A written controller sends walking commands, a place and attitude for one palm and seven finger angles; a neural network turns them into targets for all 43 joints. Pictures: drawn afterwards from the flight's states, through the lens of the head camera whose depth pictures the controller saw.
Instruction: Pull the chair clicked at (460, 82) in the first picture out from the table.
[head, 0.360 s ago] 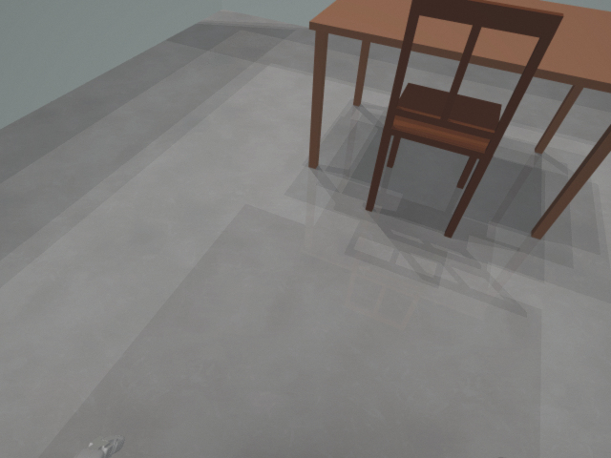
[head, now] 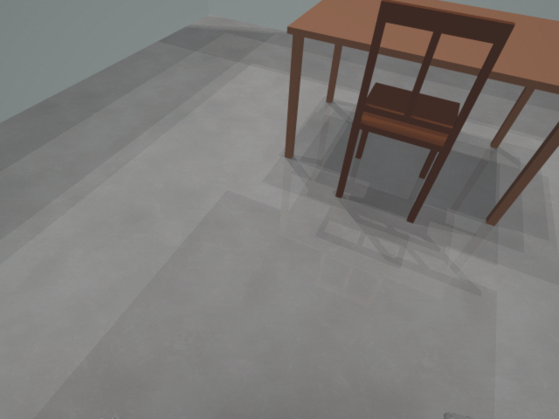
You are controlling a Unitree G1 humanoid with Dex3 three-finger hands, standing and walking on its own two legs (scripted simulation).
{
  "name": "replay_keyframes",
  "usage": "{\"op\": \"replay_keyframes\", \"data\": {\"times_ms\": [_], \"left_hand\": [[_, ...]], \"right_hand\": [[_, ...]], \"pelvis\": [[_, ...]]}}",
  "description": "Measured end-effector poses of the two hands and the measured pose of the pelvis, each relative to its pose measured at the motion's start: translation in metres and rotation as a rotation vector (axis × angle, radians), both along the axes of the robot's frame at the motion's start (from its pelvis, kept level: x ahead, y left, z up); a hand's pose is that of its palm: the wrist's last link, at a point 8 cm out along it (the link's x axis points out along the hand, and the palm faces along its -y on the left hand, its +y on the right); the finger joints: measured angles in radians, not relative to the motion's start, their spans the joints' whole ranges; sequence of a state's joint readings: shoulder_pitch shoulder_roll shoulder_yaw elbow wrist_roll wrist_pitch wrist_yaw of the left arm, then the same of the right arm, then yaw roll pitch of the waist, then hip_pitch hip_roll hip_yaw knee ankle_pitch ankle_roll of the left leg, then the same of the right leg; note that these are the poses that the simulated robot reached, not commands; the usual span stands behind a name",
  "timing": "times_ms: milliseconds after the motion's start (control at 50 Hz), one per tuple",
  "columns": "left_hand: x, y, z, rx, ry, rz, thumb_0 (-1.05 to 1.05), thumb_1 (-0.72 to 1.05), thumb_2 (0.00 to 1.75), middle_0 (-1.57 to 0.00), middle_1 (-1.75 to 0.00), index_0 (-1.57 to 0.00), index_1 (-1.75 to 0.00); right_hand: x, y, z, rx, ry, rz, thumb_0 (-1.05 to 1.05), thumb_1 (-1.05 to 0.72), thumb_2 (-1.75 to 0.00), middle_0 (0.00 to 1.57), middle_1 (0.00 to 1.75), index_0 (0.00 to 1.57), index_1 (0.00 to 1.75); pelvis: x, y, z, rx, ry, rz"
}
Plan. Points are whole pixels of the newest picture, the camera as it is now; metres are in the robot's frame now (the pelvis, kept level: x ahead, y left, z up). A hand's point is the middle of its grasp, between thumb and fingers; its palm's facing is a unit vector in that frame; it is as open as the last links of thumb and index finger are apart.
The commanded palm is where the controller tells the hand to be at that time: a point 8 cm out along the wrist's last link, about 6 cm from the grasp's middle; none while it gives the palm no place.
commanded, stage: stand and wait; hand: left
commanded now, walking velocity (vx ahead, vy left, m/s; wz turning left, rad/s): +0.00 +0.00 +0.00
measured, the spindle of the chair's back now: (421, 77) +1.25 -0.44 -0.07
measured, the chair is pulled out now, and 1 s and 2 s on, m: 0.00 0.00 0.00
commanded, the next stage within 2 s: look at it before walking up in 0.56 s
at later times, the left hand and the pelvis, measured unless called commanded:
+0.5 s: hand out of the picture +0.06 +0.24 -0.15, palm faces -0.04 -0.94 -0.33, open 7.4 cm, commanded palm none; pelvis -0.02 -0.01 +0.00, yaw +0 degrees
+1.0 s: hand out of the picture +0.06 +0.22 -0.15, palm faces -0.06 -0.95 -0.32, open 7.4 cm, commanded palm none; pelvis -0.01 -0.02 +0.01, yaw -1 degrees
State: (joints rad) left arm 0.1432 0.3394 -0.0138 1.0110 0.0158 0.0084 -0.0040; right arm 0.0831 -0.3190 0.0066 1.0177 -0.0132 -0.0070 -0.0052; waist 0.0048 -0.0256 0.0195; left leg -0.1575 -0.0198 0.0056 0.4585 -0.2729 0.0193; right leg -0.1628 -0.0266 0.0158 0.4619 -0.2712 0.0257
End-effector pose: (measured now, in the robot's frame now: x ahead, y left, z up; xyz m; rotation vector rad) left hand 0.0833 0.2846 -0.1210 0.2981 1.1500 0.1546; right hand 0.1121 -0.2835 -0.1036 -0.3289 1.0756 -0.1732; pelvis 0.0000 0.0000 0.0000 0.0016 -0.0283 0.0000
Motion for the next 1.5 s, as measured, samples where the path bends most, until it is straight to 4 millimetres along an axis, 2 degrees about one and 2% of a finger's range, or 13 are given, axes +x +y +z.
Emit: {"op": "replay_keyframes", "data": {"times_ms": [220, 460, 880, 1340, 1420, 1500], "left_hand": [[-0.030, 0.002, 0.000, 0.017, 0.070, 0.020, 0.01, 0.90, 0.90, -0.20, -0.30, -0.20, -0.30], [-0.032, -0.003, 0.005, 0.027, 0.060, 0.013, 0.01, 0.90, 0.90, -0.20, -0.30, -0.20, -0.30], [-0.029, -0.015, 0.004, 0.015, 0.068, -0.003, 0.01, 0.90, 0.90, -0.20, -0.30, -0.20, -0.30], [-0.016, -0.011, 0.006, 0.024, 0.062, -0.002, 0.01, 0.91, 0.90, -0.20, -0.30, -0.20, -0.30], [-0.021, -0.019, -0.002, 0.005, 0.098, -0.008, 0.01, 0.91, 0.90, -0.20, -0.30, -0.20, -0.30], [-0.026, -0.034, -0.013, -0.031, 0.160, -0.027, 0.01, 0.91, 0.90, -0.19, -0.30, -0.20, -0.30]], "right_hand": [[-0.040, -0.014, -0.007, -0.009, 0.092, -0.039, 0.00, -0.91, -0.90, 0.21, 0.30, 0.21, 0.30], [-0.062, -0.020, -0.011, 0.006, 0.125, -0.056, 0.00, -0.91, -0.90, 0.21, 0.30, 0.21, 0.30], [-0.068, -0.027, -0.011, 0.007, 0.145, -0.067, 0.00, -0.91, -0.90, 0.21, 0.30, 0.21, 0.30], [-0.049, -0.023, -0.010, 0.007, 0.120, -0.064, 0.00, -0.91, -0.90, 0.21, 0.30, 0.21, 0.30], [-0.053, -0.015, -0.016, 0.029, 0.120, -0.087, 0.00, -0.91, -0.90, 0.21, 0.30, 0.21, 0.30], [-0.066, -0.007, -0.028, 0.074, 0.131, -0.145, 0.00, -0.91, -0.90, 0.21, 0.30, 0.21, 0.30]], "pelvis": [[-0.009, -0.005, 0.002, 0.001, -0.007, 0.000], [-0.017, -0.010, 0.004, 0.003, -0.011, -0.003], [-0.018, -0.018, 0.005, 0.003, 0.001, -0.009], [-0.007, -0.016, 0.006, 0.002, 0.002, -0.020], [-0.002, -0.015, 0.002, 0.004, 0.005, -0.054], [0.010, -0.019, -0.004, 0.015, 0.012, -0.104]]}}
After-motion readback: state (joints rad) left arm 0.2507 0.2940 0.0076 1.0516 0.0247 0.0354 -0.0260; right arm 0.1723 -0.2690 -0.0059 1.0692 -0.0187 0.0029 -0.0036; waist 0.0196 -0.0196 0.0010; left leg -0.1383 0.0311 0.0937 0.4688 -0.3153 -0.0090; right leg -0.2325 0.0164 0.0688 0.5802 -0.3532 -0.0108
